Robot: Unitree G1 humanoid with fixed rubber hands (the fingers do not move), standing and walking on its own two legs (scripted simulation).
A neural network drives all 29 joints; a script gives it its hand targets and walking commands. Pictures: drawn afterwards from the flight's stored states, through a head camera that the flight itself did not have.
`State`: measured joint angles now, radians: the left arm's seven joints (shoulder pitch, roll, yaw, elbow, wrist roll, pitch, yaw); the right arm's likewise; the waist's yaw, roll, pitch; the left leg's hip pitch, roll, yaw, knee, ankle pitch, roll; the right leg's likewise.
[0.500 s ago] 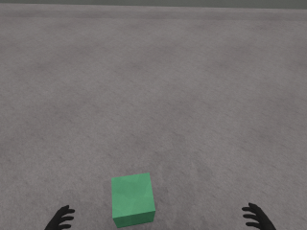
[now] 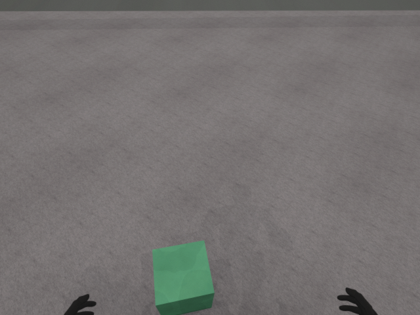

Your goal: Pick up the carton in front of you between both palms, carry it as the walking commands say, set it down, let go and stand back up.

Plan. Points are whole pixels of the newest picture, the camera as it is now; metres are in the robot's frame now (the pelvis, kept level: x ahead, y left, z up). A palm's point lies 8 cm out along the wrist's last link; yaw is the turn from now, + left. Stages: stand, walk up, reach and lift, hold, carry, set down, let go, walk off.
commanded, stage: stand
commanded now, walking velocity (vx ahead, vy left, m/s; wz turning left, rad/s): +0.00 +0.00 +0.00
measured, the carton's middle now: (183, 280) +0.37 +0.10 -0.65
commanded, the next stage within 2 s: none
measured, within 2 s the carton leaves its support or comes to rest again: neither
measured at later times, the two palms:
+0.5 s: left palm out of the picture +0.06 +0.30 -0.11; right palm out of the picture +0.08 -0.30 -0.09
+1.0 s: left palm out of the picture +0.05 +0.31 -0.11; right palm out of the picture +0.07 -0.31 -0.09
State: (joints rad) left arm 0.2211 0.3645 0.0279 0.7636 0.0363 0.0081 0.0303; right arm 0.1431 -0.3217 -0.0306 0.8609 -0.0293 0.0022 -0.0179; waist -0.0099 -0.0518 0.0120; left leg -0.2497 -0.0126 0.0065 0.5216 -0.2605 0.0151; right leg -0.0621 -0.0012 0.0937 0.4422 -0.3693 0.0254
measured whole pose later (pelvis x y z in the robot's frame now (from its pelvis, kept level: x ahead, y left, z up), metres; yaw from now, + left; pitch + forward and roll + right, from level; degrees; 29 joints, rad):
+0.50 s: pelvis -0.02 +0.00 +0.01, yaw +0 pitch -2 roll +0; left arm 0.21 0.38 0.02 0.90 0.03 0.00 0.02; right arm 0.12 -0.36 -0.02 0.99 -0.02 0.00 -0.01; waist -0.01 -0.04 0.03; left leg -0.22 -0.01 0.00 0.45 -0.20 0.01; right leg -0.04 0.00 0.09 0.38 -0.31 0.02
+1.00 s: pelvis -0.02 +0.00 +0.01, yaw +1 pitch -2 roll +0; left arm 0.18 0.39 0.02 0.97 0.02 0.00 0.02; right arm 0.10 -0.37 -0.01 1.05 -0.01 -0.01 -0.01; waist -0.01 -0.03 0.04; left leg -0.21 -0.01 -0.01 0.42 -0.17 0.01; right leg -0.02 0.00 0.08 0.35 -0.29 0.02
